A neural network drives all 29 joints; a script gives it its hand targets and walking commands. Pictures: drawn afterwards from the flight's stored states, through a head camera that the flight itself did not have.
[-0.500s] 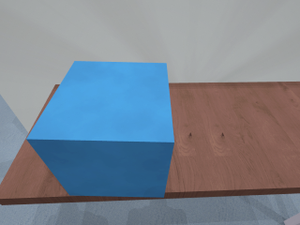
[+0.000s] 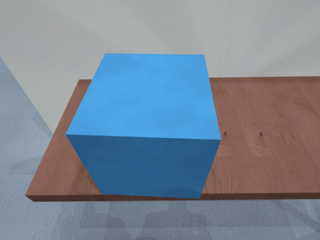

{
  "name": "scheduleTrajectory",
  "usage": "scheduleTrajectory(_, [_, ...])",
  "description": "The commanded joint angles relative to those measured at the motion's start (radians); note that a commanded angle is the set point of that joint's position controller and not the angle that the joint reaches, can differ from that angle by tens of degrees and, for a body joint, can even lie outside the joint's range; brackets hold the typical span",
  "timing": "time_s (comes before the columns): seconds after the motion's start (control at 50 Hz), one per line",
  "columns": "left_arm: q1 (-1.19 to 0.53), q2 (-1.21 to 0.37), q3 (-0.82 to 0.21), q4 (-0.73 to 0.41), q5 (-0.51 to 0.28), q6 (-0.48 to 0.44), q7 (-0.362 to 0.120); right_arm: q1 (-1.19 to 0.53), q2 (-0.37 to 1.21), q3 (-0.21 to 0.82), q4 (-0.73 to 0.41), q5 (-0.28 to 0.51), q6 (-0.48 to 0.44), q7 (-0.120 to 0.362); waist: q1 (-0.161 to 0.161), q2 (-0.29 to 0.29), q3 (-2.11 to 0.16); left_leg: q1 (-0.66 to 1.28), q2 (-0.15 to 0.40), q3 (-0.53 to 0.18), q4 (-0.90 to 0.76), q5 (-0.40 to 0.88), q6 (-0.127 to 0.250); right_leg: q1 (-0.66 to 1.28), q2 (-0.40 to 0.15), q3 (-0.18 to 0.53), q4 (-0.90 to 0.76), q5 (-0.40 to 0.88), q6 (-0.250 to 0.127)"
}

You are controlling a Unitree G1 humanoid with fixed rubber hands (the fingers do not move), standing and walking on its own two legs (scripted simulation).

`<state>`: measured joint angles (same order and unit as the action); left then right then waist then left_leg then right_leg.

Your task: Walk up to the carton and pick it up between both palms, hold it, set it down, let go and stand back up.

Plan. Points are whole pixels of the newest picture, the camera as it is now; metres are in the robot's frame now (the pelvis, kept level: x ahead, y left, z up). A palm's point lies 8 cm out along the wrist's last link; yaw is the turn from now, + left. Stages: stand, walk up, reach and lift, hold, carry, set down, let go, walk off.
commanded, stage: walk up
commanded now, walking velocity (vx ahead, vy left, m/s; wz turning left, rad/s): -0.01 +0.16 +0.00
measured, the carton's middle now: (151, 125) +0.41 +0.07 +0.07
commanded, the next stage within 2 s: stand in 1.80 s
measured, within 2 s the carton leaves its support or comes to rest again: neither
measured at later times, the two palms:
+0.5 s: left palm out of the picture -0.01 +0.32 -0.15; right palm out of the picture -0.02 -0.10 -0.15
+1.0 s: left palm out of the picture -0.02 +0.28 -0.14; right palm out of the picture -0.08 -0.16 -0.16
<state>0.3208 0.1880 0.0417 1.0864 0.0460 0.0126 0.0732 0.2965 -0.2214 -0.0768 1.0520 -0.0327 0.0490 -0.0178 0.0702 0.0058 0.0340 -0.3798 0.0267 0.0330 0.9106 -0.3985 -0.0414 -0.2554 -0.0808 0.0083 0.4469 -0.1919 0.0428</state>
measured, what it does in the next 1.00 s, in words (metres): steps on the spot: left foot, then right foot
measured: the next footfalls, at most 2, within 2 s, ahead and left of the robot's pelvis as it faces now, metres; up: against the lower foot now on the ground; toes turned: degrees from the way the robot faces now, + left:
left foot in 0.12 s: +0.03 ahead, +0.20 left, +0.00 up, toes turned +2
right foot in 0.44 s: +0.00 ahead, -0.01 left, +0.00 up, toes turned -5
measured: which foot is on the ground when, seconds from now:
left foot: up 0.00-0.10, down 0.12-1.00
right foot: down 0.00-0.12, up 0.14-0.42, down 0.44-0.68, up 0.70-0.92, down 0.94-1.00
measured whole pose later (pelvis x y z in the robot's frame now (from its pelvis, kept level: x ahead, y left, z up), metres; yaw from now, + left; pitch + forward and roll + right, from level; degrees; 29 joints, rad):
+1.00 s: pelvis -0.03 +0.07 +0.00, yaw +0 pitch -2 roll +0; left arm 0.26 0.12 0.00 1.11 0.01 0.00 0.04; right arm 0.35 -0.18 -0.02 1.14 -0.01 0.01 -0.03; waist -0.02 0.04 0.02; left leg -0.23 0.05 0.06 0.49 -0.26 0.00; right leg -0.19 -0.03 -0.08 0.48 -0.25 0.00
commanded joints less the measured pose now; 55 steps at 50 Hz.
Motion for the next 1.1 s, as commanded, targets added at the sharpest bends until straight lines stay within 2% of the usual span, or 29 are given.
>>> scheduleTrajectory(0.0, [-0.020,0.202,0.049,-0.052,0.003,-0.009,0.006,0.005,-0.012,-0.004,-0.098,0.023,0.001,0.004,-0.017,-0.258,0.013,0.016,0.034,0.027,-0.193,-0.020,-0.026,-0.034,-0.227,0.130,-0.143,0.138,-0.164])
scheduleTrajectory(0.02, [0.001,0.215,0.053,-0.043,0.005,-0.005,0.004,-0.002,-0.024,-0.010,-0.108,0.026,0.000,0.005,-0.008,-0.280,0.008,0.053,0.026,0.042,-0.250,-0.006,-0.025,-0.045,-0.229,0.134,-0.125,0.173,-0.159])
scheduleTrajectory(0.04, [0.018,0.112,0.016,0.023,-0.024,0.004,-0.007,0.086,0.049,0.017,-0.098,0.036,-0.029,0.012,-0.104,-0.349,-0.067,0.253,0.020,0.048,-0.430,0.134,-0.011,-0.074,-0.051,0.027,-0.051,0.068,-0.120])
scheduleTrajectory(0.06, [0.037,0.090,0.014,0.033,-0.020,0.009,-0.016,0.156,-0.005,0.003,-0.050,0.032,-0.048,0.008,-0.100,-0.180,-0.066,0.336,-0.021,0.082,-0.544,0.258,-0.033,-0.123,0.011,-0.033,0.075,0.005,-0.085])
scheduleTrajectory(0.08, [0.060,0.071,0.009,0.024,-0.017,0.007,-0.024,0.227,-0.069,-0.008,-0.026,0.022,-0.062,0.003,-0.106,0.010,-0.075,0.391,0.064,-0.012,-0.604,0.277,-0.038,-0.210,0.043,-0.058,0.185,-0.156,-0.060])
scheduleTrajectory(0.1, [0.070,0.031,-0.007,0.000,-0.018,0.008,-0.030,0.243,-0.138,-0.011,-0.034,0.011,-0.067,-0.002,-0.095,0.217,-0.064,0.323,0.289,-0.256,-0.653,0.349,0.000,-0.269,0.065,-0.068,0.291,-0.403,-0.025])
scheduleTrajectory(0.12, [0.060,0.034,-0.009,-0.018,-0.020,0.024,-0.033,0.194,-0.165,-0.002,-0.045,0.013,-0.061,-0.008,-0.080,0.250,-0.037,0.110,0.397,-0.352,-0.725,0.225,0.089,-0.166,0.035,0.015,0.357,-0.389,-0.029])
scheduleTrajectory(0.14, [0.035,0.057,-0.007,-0.027,-0.027,0.038,-0.038,0.091,-0.172,-0.002,-0.068,0.014,-0.056,-0.009,-0.070,0.338,0.015,-0.023,0.382,-0.364,-0.766,0.046,0.139,-0.126,0.009,0.053,0.405,-0.360,-0.034])
scheduleTrajectory(0.18, [-0.008,0.073,-0.004,-0.015,-0.034,0.038,-0.056,-0.034,-0.085,0.027,-0.083,0.013,-0.058,-0.005,-0.039,0.245,0.110,-0.029,0.249,-0.219,-0.756,0.082,0.121,-0.140,0.016,0.030,0.451,-0.252,-0.044])
scheduleTrajectory(0.24, [0.060,0.035,-0.008,0.026,-0.023,0.027,-0.058,-0.022,-0.041,0.052,-0.078,0.020,-0.080,-0.004,-0.018,0.176,0.054,0.097,0.208,-0.101,-0.663,0.442,0.126,-0.098,0.021,-0.006,0.402,-0.188,-0.034])
scheduleTrajectory(0.34, [-0.007,0.030,-0.021,0.018,-0.037,0.014,-0.039,0.068,-0.022,0.060,-0.012,0.015,-0.087,-0.015,-0.061,0.182,0.017,0.222,0.194,-0.135,-0.604,0.487,0.177,-0.022,0.043,-0.055,0.109,-0.198,-0.026])
scheduleTrajectory(0.38, [0.034,0.024,-0.028,0.034,-0.039,0.003,-0.031,0.070,-0.023,0.060,0.004,0.023,-0.081,-0.017,-0.040,0.153,0.000,0.211,0.184,-0.148,-0.570,0.521,0.162,0.096,0.037,-0.054,-0.123,-0.008,-0.037])
scheduleTrajectory(0.44, [0.065,0.076,-0.031,0.060,-0.033,-0.021,-0.027,0.109,0.022,0.070,0.015,0.044,-0.091,-0.009,-0.071,-0.002,-0.068,0.137,0.119,-0.096,-0.549,0.427,0.102,0.271,-0.091,0.065,-0.098,0.308,-0.069])
scheduleTrajectory(0.46, [0.014,0.060,-0.038,0.064,-0.044,-0.022,-0.034,0.116,0.053,0.080,0.029,0.048,-0.088,-0.011,-0.092,-0.115,-0.035,0.192,0.081,-0.050,-0.577,0.345,0.095,0.177,-0.080,0.050,-0.089,0.288,-0.089])
scheduleTrajectory(0.48, [-0.002,0.025,-0.041,0.063,-0.047,-0.025,-0.039,0.105,0.029,0.073,0.035,0.040,-0.085,-0.014,-0.086,-0.144,-0.011,0.237,0.085,-0.052,-0.573,0.326,0.096,0.117,-0.055,0.031,-0.109,0.218,-0.080])
scheduleTrajectory(0.64, [0.024,-0.002,-0.049,0.080,-0.048,-0.026,-0.034,0.109,0.028,0.072,0.083,0.028,-0.080,-0.010,-0.074,-0.024,0.074,0.180,0.085,-0.069,-0.621,0.274,0.082,0.106,-0.035,0.014,-0.144,0.044,-0.065])
scheduleTrajectory(0.66, [-0.030,0.166,0.016,0.042,-0.030,0.003,-0.032,0.148,-0.123,0.019,0.029,0.006,-0.073,-0.031,-0.145,-0.115,0.095,0.303,0.273,-0.243,-0.604,0.298,0.122,-0.108,0.039,-0.096,0.073,-0.061,-0.029])
scheduleTrajectory(0.68, [-0.053,0.144,0.018,0.018,-0.020,0.018,-0.034,0.216,-0.191,-0.006,0.043,0.001,-0.064,-0.046,-0.163,0.025,0.073,0.343,0.417,-0.397,-0.648,0.278,0.186,-0.235,0.056,-0.120,0.255,-0.242,-0.004])
scheduleTrajectory(0.7, [-0.055,0.112,0.019,0.005,-0.008,0.031,-0.038,0.248,-0.189,-0.014,0.059,0.003,-0.058,-0.058,-0.172,0.079,0.061,0.294,0.491,-0.442,-0.666,0.280,0.237,-0.256,0.036,-0.070,0.418,-0.327,0.001])
scheduleTrajectory(0.74, [-0.075,0.040,0.014,-0.028,-0.002,0.036,-0.051,0.204,-0.129,-0.011,0.055,-0.004,-0.055,-0.064,-0.154,0.105,0.037,0.171,0.436,-0.352,-0.677,0.234,0.255,-0.231,0.012,0.003,0.575,-0.278,0.002])
scheduleTrajectory(0.76, [-0.059,-0.090,-0.034,-0.035,-0.032,0.011,-0.066,0.108,0.024,0.047,0.081,0.025,-0.055,-0.059,-0.063,0.271,0.019,-0.001,0.194,-0.116,-0.725,0.114,0.207,-0.011,-0.003,0.030,0.389,-0.234,-0.038])
scheduleTrajectory(0.78, [-0.026,-0.084,-0.028,-0.028,-0.033,0.002,-0.074,0.030,0.044,0.052,0.056,0.017,-0.055,-0.053,-0.040,0.325,0.034,-0.032,0.110,-0.063,-0.726,0.080,0.160,0.029,0.029,-0.035,0.327,-0.196,-0.036])
scheduleTrajectory(0.84, [0.049,-0.024,-0.018,0.023,-0.033,-0.004,-0.051,0.016,0.002,0.040,0.044,0.007,-0.051,-0.032,-0.042,0.229,0.034,0.072,0.103,-0.055,-0.618,0.180,0.156,0.056,0.075,-0.137,0.080,-0.102,-0.020])
scheduleTrajectory(0.88, [0.103,-0.008,-0.028,0.041,-0.034,-0.011,-0.032,0.069,-0.023,0.039,0.057,0.015,-0.049,-0.018,-0.036,0.103,0.020,0.074,0.120,-0.069,-0.550,0.230,0.131,0.142,0.050,-0.114,-0.129,0.026,-0.023])
scheduleTrajectory(0.92, [0.090,0.067,-0.027,0.027,-0.025,-0.023,-0.026,0.163,0.032,0.060,0.064,0.033,-0.051,-0.005,-0.083,-0.126,-0.012,0.005,0.056,-0.016,-0.448,0.097,0.070,0.188,-0.158,0.155,-0.211,0.004,-0.052])
scheduleTrajectory(0.94, [0.022,0.109,-0.029,0.014,-0.038,-0.020,-0.030,0.158,0.067,0.071,0.070,0.036,-0.040,-0.009,-0.099,-0.242,0.041,0.111,0.022,0.011,-0.439,0.038,0.068,-0.029,-0.204,0.198,-0.273,-0.199,-0.098])
scheduleTrajectory(0.96, [-0.052,0.085,-0.029,-0.004,-0.040,-0.017,-0.033,0.155,0.043,0.062,0.072,0.025,-0.032,-0.007,-0.117,-0.256,0.101,0.196,0.035,-0.001,-0.412,0.078,0.067,-0.160,-0.170,0.191,-0.315,-0.364,-0.108])
scheduleTrajectory(1.0, [-0.088,0.039,-0.041,-0.015,-0.042,-0.024,-0.038,0.154,0.023,0.059,0.083,0.021,-0.036,0.000,-0.127,-0.173,0.146,0.170,0.035,0.001,-0.473,0.206,0.060,-0.125,-0.091,0.110,-0.308,-0.286,-0.073])
scheduleTrajectory(1.08, [-0.003,0.022,-0.033,0.009,-0.050,-0.035,-0.041,0.170,0.021,0.071,0.100,0.021,-0.059,-0.006,-0.102,-0.126,0.062,0.196,0.068,-0.008,-0.521,0.249,0.042,-0.014,-0.056,0.064,-0.257,-0.174,-0.075])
